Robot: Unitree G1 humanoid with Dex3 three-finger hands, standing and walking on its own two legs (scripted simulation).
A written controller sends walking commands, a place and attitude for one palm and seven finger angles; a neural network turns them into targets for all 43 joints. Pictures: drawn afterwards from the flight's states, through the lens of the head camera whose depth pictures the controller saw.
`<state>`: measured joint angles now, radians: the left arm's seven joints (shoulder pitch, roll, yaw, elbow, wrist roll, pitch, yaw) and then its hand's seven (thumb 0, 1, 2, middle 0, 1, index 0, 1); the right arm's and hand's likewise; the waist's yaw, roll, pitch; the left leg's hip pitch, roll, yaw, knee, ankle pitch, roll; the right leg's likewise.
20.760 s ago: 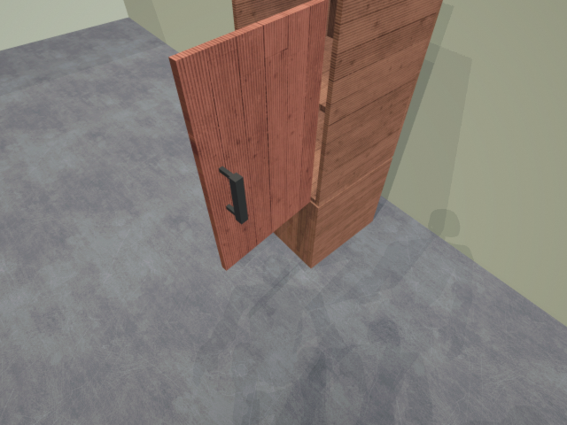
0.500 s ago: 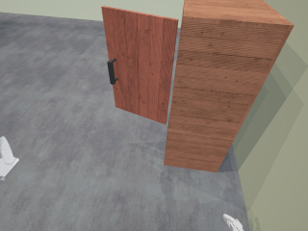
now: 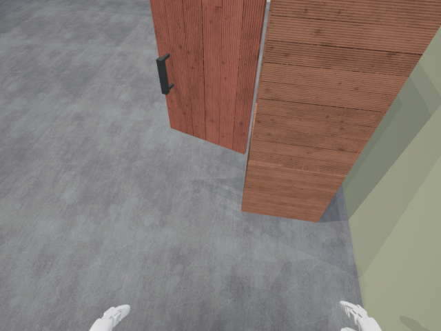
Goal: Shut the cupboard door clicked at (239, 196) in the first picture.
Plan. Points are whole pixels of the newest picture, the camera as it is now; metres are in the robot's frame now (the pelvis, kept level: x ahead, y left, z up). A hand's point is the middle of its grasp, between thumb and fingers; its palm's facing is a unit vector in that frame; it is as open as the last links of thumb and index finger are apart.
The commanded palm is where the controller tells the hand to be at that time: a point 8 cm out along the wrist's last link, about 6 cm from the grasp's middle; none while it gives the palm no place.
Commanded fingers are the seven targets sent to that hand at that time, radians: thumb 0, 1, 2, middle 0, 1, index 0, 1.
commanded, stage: let the arm hang, fingers relaxed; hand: left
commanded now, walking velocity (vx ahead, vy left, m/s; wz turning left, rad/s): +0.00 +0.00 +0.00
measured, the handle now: (166, 74) +0.92 +0.22 -0.05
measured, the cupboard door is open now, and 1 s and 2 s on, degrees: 73 73 73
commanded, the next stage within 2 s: look to check the result in 0.84 s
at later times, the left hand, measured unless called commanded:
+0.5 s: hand out of the picture +0.00 +0.23 -0.15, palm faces +0.00 -0.95 -0.31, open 7.3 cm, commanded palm none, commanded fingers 0.00 0.90 0.90 -0.20 -0.30 -0.20 -0.30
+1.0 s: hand out of the picture +0.09 +0.21 -0.15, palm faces -0.03 -0.97 -0.26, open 7.3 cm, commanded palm none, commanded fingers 0.00 0.90 0.90 -0.20 -0.30 -0.20 -0.30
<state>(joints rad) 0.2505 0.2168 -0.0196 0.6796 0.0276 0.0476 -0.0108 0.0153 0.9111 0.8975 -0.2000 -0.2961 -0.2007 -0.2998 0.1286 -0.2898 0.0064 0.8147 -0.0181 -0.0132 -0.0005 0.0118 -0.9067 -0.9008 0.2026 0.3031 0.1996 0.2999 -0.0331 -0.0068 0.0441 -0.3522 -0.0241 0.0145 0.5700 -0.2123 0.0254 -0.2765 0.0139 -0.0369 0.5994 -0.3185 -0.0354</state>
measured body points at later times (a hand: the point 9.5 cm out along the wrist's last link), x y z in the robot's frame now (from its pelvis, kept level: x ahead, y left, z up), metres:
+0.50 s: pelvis +0.00 +0.00 +0.01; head +0.00 -0.01 +0.46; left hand +0.01 +0.28 -0.13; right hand +0.01 -0.24 -0.15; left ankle +0.06 +0.10 -0.73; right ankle +0.00 -0.10 -0.73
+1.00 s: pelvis +0.03 +0.00 +0.02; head +0.04 +0.00 +0.47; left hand +0.09 +0.26 -0.13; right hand +0.07 -0.27 -0.13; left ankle +0.06 +0.10 -0.73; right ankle +0.00 -0.10 -0.73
